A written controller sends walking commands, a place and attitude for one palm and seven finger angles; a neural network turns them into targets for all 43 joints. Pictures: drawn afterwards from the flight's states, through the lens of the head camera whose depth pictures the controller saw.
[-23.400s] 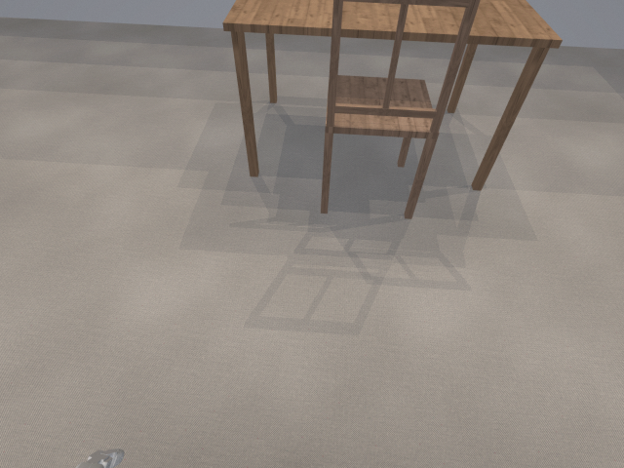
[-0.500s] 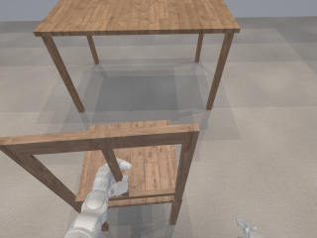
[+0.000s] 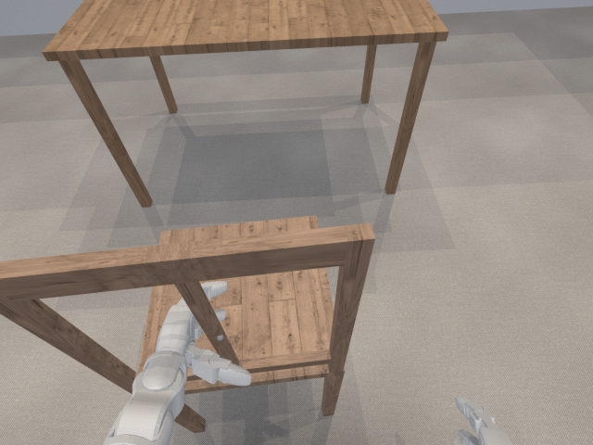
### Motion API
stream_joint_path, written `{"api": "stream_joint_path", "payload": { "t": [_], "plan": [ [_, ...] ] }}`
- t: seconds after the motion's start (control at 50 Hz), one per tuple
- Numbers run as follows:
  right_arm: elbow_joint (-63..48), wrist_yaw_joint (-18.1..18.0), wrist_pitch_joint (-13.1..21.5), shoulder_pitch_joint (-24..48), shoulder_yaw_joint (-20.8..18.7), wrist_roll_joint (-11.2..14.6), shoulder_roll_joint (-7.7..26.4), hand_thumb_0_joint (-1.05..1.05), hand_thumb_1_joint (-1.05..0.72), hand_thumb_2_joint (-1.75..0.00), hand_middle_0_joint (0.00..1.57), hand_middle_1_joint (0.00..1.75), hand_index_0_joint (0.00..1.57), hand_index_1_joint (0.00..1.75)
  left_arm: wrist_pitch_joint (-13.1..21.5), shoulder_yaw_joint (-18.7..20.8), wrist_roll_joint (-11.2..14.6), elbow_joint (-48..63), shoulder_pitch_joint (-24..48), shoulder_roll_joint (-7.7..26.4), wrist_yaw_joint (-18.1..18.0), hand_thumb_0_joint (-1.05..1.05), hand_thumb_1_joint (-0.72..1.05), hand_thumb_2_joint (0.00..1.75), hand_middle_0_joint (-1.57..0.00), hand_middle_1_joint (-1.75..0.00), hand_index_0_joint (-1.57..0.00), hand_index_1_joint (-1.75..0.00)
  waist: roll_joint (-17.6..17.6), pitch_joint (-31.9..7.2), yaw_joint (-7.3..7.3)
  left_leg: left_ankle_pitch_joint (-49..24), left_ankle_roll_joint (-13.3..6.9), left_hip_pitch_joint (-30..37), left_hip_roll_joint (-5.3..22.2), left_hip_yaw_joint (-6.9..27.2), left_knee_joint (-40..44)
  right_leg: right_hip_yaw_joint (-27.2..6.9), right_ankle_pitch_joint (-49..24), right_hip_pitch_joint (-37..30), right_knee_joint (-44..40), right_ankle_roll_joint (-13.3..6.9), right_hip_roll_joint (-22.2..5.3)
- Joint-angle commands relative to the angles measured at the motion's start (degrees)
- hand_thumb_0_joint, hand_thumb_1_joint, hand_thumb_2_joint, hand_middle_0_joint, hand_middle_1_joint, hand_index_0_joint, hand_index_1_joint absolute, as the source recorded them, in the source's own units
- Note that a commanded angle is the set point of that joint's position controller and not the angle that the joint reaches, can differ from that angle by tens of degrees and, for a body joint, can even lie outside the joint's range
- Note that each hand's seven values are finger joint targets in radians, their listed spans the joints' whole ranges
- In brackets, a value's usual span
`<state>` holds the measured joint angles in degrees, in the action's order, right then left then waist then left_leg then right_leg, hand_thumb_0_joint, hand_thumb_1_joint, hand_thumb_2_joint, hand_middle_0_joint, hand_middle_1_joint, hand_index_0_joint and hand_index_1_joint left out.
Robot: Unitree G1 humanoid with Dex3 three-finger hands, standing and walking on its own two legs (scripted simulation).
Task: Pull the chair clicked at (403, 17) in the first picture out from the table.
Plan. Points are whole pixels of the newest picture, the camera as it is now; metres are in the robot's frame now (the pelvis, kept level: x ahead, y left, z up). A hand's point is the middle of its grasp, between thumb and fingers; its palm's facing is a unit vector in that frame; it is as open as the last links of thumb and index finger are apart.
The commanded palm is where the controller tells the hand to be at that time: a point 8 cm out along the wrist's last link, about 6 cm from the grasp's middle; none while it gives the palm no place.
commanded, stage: open the thumb and straighten the fingers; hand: left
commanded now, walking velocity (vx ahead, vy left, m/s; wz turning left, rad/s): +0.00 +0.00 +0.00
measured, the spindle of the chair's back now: (214, 331) +0.29 +0.13 -0.04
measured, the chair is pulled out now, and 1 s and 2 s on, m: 0.67 0.67 0.67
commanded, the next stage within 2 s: draw the fingers out of the gap in 0.18 s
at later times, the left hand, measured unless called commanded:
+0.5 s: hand (211, 360) +0.25 +0.13 -0.04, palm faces -0.03 -0.99 -0.15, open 17.5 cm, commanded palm +0.22 +0.18 -0.02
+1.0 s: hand (198, 424) +0.17 +0.13 -0.04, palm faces +0.00 -0.99 -0.14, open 17.5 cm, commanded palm +0.14 +0.18 -0.02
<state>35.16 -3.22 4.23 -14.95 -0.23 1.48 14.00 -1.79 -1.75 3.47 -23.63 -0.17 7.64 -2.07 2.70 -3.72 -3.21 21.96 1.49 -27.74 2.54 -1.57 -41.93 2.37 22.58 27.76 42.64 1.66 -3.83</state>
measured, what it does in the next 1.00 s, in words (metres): stands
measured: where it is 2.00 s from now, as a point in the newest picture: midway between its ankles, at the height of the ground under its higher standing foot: outside the picture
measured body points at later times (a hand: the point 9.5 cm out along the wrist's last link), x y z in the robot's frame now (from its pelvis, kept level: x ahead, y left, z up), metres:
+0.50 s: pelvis +0.00 +0.00 -0.01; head +0.04 -0.02 +0.44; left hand +0.25 +0.18 -0.03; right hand +0.14 -0.26 -0.10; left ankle -0.01 +0.14 -0.71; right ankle -0.02 -0.13 -0.71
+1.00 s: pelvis +0.00 +0.00 -0.02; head +0.04 -0.01 +0.43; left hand +0.17 +0.19 -0.03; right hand +0.18 -0.24 -0.10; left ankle -0.01 +0.14 -0.71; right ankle -0.02 -0.13 -0.71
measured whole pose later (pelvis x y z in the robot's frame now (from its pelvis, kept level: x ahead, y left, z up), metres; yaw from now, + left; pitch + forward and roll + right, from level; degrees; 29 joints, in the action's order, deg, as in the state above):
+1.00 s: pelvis +0.00 +0.00 -0.02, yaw +2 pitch +10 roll -1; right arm 27.1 -5.2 5.0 -13.7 0.4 1.6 13.0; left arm -6.6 -5.9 2.5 7.1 -30.4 10.1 -1.6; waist 2.6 -6.8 -2.2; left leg 26.8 1.7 -35.9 2.2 1.4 -52.6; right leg 4.7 27.7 33.8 51.9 1.5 -4.5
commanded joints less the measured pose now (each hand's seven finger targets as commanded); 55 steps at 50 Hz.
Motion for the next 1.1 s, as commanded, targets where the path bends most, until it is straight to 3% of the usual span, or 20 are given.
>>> {"api": "stream_joint_path", "payload": {
  "t": [0.0,0.06,0.12,0.18,0.22,0.24,0.26,0.28,0.3,0.34,0.4,0.48,0.5,0.56,0.72,0.78,0.9,0.98,1.0,1.08],
  "plan": [
    [-8.14,-1.05,2.47,1.76,-3.13,-0.03,7.57,0.00,-0.90,-0.90,0.20,0.30,0.20,0.30,2.64,3.81,-0.38,13.46,10.86,6.92,-0.98,0.00,-0.55,0.20,-0.02,-0.07,-0.02,-0.07,-3.69,-14.35,0.01,-19.21,-2.43,7.58,-0.59,0.18,3.15,1.87,-22.48,-5.41,-3.47,-1.45,1.45],
    [-8.40,-1.00,2.34,2.11,-2.85,0.13,7.50,0.00,-0.90,-0.90,0.20,0.30,0.20,0.30,1.94,0.64,-0.18,14.30,12.06,4.27,-0.48,0.00,-0.55,0.20,0.00,0.00,0.00,0.00,-3.83,-13.43,-1.05,-18.84,-2.35,7.32,-0.48,0.58,2.43,2.23,-21.41,-3.56,-3.20,-1.32,1.47],
    [-8.53,-1.16,2.26,1.99,-2.94,0.17,7.82,0.00,-0.90,-0.90,0.20,0.30,0.20,0.30,0.92,1.20,-0.02,13.67,11.34,5.07,-0.32,0.00,-0.55,0.20,0.00,0.00,0.00,0.00,-5.14,-13.65,-0.94,-17.74,-2.42,6.87,-0.52,0.85,1.99,2.27,-20.57,-3.20,-3.07,-1.25,1.54],
    [-8.93,-1.25,2.03,2.29,-2.76,0.16,7.82,0.00,-0.90,-0.90,0.20,0.30,0.20,0.30,0.03,1.45,-0.09,13.99,10.88,5.57,-0.42,0.00,-0.55,0.20,0.00,0.00,0.00,0.00,-3.56,-13.56,-0.51,-17.57,-2.43,6.29,-0.74,1.04,1.84,2.25,-20.45,-3.65,-3.00,-1.49,1.40],
    [-8.97,-1.32,1.71,2.18,-2.69,0.15,7.97,0.00,-0.90,-0.90,0.20,0.30,0.20,0.30,-0.41,2.00,-0.10,13.96,11.87,6.18,-0.74,0.00,-0.55,0.20,0.00,0.00,0.00,0.00,-5.76,-13.26,-0.95,-16.63,-2.46,5.65,-0.74,1.12,1.62,2.23,-19.94,-2.93,-2.85,-1.22,1.45],
    [-9.16,-1.30,1.68,2.28,-2.64,0.17,7.73,0.00,-0.90,-0.90,0.20,0.30,0.20,0.30,-0.35,1.36,-0.28,14.96,13.09,5.64,-0.80,0.00,-0.55,0.20,0.00,0.00,0.00,0.00,-4.00,-13.66,-1.00,-16.27,-2.43,5.95,-0.85,1.05,1.68,2.13,-19.29,-2.67,-2.79,-1.28,1.41],
    [-8.88,-1.39,1.40,1.86,-2.80,-0.01,8.06,0.00,-0.90,-0.90,0.20,0.30,0.20,0.30,-0.51,5.42,-0.35,12.47,10.66,9.36,-0.98,0.00,-0.55,0.20,0.00,0.00,0.00,0.00,-4.69,-13.32,-0.24,-15.98,-2.43,4.97,-0.92,0.93,1.41,1.98,-19.41,-2.94,-2.63,-1.35,1.47],
    [-9.53,-1.35,1.10,2.25,-2.83,-0.09,8.16,0.00,-0.90,-0.90,0.20,0.30,0.20,0.30,-0.47,6.38,-0.39,13.57,6.83,10.37,-0.79,0.00,-0.55,0.20,0.00,0.00,0.00,0.00,-3.74,-14.24,1.18,-17.14,-2.35,4.66,-0.99,0.91,1.65,2.00,-20.37,-4.85,-2.33,-1.74,1.29],
    [-10.60,-1.16,1.27,2.87,-2.66,0.07,7.40,0.00,-0.90,-0.90,0.20,0.30,0.20,0.30,-0.37,3.54,-0.21,15.82,4.27,6.91,-0.37,0.00,-0.55,0.20,0.00,0.00,0.00,0.00,-3.14,-15.27,1.02,-18.11,-2.37,5.49,-1.03,0.38,1.50,2.02,-21.65,-5.12,-2.09,-1.61,1.14],
    [-11.67,-0.82,1.35,3.46,-2.78,0.30,7.19,0.00,-0.90,-0.90,0.20,0.30,0.20,0.30,-0.30,2.22,0.09,18.56,-1.46,5.72,0.03,0.00,-0.55,0.20,0.00,0.00,0.00,0.00,-2.81,-15.39,1.44,-19.63,-2.18,5.36,-0.73,0.25,1.09,2.14,-22.54,-5.19,-1.68,-1.68,0.99],
    [-12.63,-0.81,1.63,3.72,-2.65,0.50,7.45,0.00,-0.90,-0.90,0.20,0.30,0.20,0.30,-0.92,0.25,0.27,22.02,-4.34,5.12,0.24,0.00,-0.55,0.20,0.00,0.00,0.00,0.00,-3.92,-13.10,0.48,-17.91,-2.28,3.88,-0.69,0.63,0.75,2.48,-21.04,-3.82,-1.79,-1.50,1.05],
    [-13.16,-1.51,2.20,3.87,-2.79,0.29,7.72,0.00,-0.90,-0.90,0.20,0.30,0.20,0.30,-0.52,2.10,0.12,27.58,-6.93,8.27,-0.61,0.00,-0.55,0.20,0.00,0.00,0.00,0.00,-4.36,-11.86,0.31,-15.07,-2.46,2.67,-0.93,1.11,0.08,2.36,-18.11,-2.63,-1.62,-1.53,1.08],
    [-13.51,-1.64,2.49,3.72,-2.57,0.30,7.32,0.00,-0.90,-0.90,0.20,0.30,0.20,0.30,-0.28,0.30,-0.10,29.67,-7.46,6.68,-0.71,0.00,-0.55,0.20,0.00,0.00,0.00,0.00,-3.85,-12.48,-0.07,-14.97,-2.56,3.11,-1.10,1.07,-0.02,2.34,-17.82,-2.08,-1.41,-1.37,1.10],
    [-13.43,-2.01,3.15,3.42,-2.46,0.19,7.23,0.00,-0.90,-0.90,0.20,0.30,0.20,0.30,0.23,-0.32,-0.22,32.08,-8.31,6.73,-0.88,0.00,-0.55,0.20,0.00,0.00,0.00,0.00,-3.45,-12.12,-0.72,-13.99,-2.63,3.11,-1.18,1.59,-0.92,2.43,-16.15,-0.30,-0.91,-1.27,1.23],
    [-14.49,-2.22,4.04,4.13,-2.42,0.21,6.96,0.00,-0.90,-0.90,0.20,0.30,0.20,0.30,-1.21,-0.54,-0.11,34.88,-19.35,6.95,0.36,0.00,-0.55,0.20,0.00,0.00,0.00,0.00,-4.43,-12.35,0.06,-14.05,-2.60,1.34,-1.50,2.18,-2.62,2.76,-16.40,0.12,0.40,-1.25,1.01],
    [-15.48,-2.15,3.74,4.97,-2.42,0.27,6.55,0.00,-0.90,-0.90,0.20,0.30,0.20,0.30,-1.86,-0.73,-0.33,36.62,-23.39,6.77,0.43,0.00,-0.55,0.20,0.00,0.00,0.00,0.00,-3.82,-10.83,0.53,-12.99,-2.53,-0.31,-1.61,2.28,-2.75,2.86,-15.03,0.44,0.60,-1.49,1.00],
    [-16.88,-2.56,3.64,4.92,-2.43,0.21,5.76,0.00,-0.90,-0.90,0.20,0.30,0.20,0.30,-1.55,-1.61,-0.99,42.21,-28.16,6.50,0.08,0.00,-0.55,0.20,0.00,0.00,0.00,0.00,-4.15,-10.22,0.22,-11.38,-2.74,-1.68,-1.87,2.51,-3.98,2.92,-12.71,2.33,1.38,-1.41,1.13],
    [-17.25,-2.85,3.87,5.26,-2.71,0.31,5.45,0.00,-0.90,-0.90,0.20,0.30,0.20,0.30,-1.13,-1.97,-1.32,45.32,-31.81,6.85,0.10,0.00,-0.55,0.20,0.00,0.00,0.00,0.00,-2.45,-10.61,0.29,-11.40,-2.76,-1.85,-1.79,2.82,-4.82,2.95,-11.96,3.32,2.04,-1.64,1.21],
    [-17.60,-2.86,3.97,5.08,-2.55,0.32,5.12,0.00,-0.90,-0.90,0.20,0.30,0.20,0.30,-1.17,-3.36,-1.38,45.86,-33.57,5.47,0.23,0.00,-0.55,0.20,0.00,0.00,0.00,0.00,-2.16,-10.64,0.21,-11.23,-2.78,-1.89,-1.96,2.72,-4.96,3.05,-11.72,3.71,2.24,-1.52,1.19],
    [-17.58,-3.11,3.74,5.69,-2.89,0.30,5.05,0.00,-0.90,-0.90,0.20,0.30,0.20,0.30,-1.51,-2.23,-1.64,46.29,-36.70,6.64,0.28,0.00,-0.55,0.20,0.00,0.00,0.00,0.00,-3.28,-9.62,0.53,-10.61,-2.77,-3.84,-1.97,3.20,-5.48,3.31,-10.85,4.32,2.78,-1.72,1.37]
  ]
}}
